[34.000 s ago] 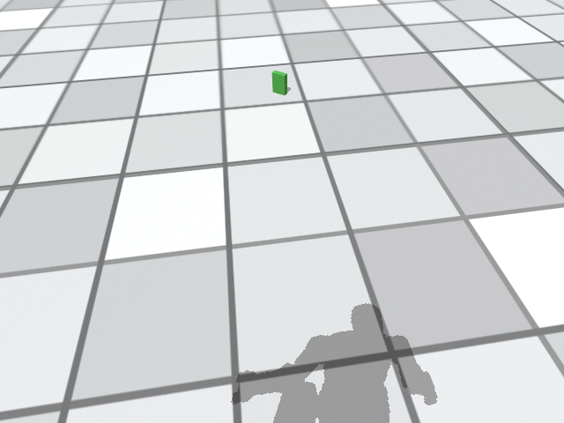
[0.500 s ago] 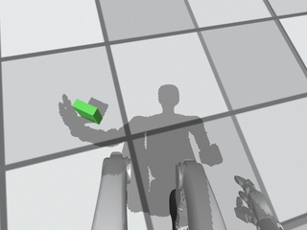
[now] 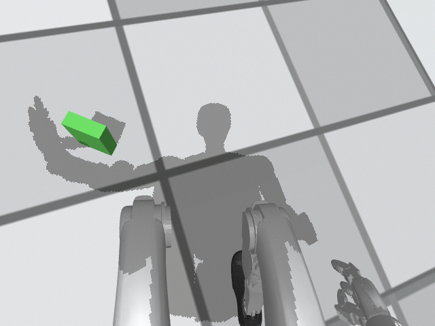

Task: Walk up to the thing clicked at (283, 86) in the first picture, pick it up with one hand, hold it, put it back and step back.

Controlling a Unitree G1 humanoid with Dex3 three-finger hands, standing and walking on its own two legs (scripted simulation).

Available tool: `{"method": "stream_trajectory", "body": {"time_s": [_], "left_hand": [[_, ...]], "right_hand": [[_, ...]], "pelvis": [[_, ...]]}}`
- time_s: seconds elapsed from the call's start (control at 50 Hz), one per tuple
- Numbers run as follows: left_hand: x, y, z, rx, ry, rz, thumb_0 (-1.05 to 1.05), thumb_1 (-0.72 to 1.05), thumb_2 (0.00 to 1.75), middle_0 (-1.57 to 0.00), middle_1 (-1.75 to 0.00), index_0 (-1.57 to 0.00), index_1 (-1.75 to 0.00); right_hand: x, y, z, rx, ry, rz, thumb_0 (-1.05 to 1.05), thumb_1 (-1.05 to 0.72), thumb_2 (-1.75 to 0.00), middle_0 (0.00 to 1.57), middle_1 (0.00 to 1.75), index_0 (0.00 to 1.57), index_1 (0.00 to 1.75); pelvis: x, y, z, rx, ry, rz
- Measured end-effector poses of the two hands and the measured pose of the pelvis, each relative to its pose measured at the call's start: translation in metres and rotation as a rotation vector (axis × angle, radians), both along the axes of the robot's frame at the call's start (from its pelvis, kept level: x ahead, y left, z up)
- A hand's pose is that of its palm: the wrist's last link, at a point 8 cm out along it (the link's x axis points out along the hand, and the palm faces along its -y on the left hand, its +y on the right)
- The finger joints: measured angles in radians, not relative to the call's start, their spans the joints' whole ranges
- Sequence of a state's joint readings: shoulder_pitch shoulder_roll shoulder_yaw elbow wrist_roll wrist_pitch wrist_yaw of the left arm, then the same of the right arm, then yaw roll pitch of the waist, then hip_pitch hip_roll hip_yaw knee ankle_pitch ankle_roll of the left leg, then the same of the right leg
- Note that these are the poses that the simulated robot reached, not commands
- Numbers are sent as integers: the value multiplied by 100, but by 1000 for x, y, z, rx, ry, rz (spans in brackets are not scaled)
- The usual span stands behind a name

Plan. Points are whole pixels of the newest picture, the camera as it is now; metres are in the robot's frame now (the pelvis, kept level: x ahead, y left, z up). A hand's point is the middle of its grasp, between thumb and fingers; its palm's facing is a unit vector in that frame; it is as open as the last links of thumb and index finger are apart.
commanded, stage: go down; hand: left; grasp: from above
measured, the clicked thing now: (92, 135) +0.51 +0.34 -0.33
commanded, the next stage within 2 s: approach in 2.00 s
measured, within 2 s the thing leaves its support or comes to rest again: neither
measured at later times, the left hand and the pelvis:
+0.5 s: hand out of the picture +0.36 +0.50 +0.00, palm faces +0.48 -0.87 -0.06, open 17.5 cm; pelvis +0.00 +0.01 -0.04, yaw -2 degrees
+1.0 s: hand out of the picture +0.37 +0.51 -0.01, palm faces +0.48 -0.87 -0.06, open 17.4 cm; pelvis +0.00 +0.01 -0.05, yaw -3 degrees
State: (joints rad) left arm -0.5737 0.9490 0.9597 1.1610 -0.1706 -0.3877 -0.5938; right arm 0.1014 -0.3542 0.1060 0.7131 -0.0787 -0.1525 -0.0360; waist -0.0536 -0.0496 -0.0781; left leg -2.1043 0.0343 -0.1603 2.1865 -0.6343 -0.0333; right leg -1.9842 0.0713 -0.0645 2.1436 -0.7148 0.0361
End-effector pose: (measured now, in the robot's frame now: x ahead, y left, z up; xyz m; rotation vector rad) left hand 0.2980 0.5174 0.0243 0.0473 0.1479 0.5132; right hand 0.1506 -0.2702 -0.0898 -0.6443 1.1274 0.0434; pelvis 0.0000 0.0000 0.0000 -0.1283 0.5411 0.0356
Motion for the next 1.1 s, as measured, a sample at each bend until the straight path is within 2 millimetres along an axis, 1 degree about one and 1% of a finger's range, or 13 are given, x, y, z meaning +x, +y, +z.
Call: {"method": "stream_trajectory", "body": {"time_s": [0.1,0.18,0.36,0.58,0.84,1.1], "left_hand": [[4,6,-7,13,-31,3,-1,-50,9,-3,-10,-5,-8],[9,9,-12,19,-51,-3,-1,-52,9,-3,-11,-5,-9],[21,15,-19,18,-74,-19,-1,-56,9,-4,-12,-6,-10],[22,19,-25,35,-103,-8,-1,-58,10,-5,-13,-6,-12],[30,27,-29,53,-121,-27,-1,-56,11,-5,-14,-6,-13],[27,37,-31,55,-134,-9,-1,-59,12,-6,-16,-6,-15]], "right_hand": [[-5,2,-12,-4,21,12,0,-90,-91,20,30,20,30],[-6,4,-18,-8,29,21,0,-90,-91,20,30,20,30],[-7,5,-23,-21,39,26,0,-91,-91,20,30,20,30],[-13,3,-31,-36,76,34,0,-92,-91,20,30,20,30],[-8,4,-32,-57,80,56,0,-92,-91,20,30,20,30],[0,7,-31,-75,65,85,0,-92,-91,20,30,20,30]], "pelvis": [[-2,1,-13,-4,-10,-5],[-2,2,-20,-11,-17,-7],[-1,5,-30,-27,-26,-11],[-3,5,-40,-33,-39,-18],[-3,6,-47,-48,-49,-24],[-5,7,-52,-55,-68,-29]]}}
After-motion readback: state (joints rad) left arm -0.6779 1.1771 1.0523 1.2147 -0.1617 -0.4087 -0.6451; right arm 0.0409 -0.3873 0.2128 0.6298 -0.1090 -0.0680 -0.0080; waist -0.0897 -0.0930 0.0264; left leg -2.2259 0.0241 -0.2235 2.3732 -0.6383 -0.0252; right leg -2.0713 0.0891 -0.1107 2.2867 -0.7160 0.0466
